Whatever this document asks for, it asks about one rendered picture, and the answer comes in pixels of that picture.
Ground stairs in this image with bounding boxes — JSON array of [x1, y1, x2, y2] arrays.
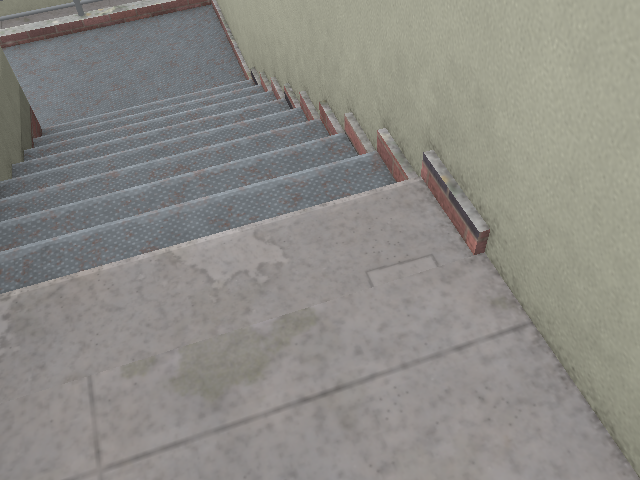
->
[[0, 79, 397, 294]]

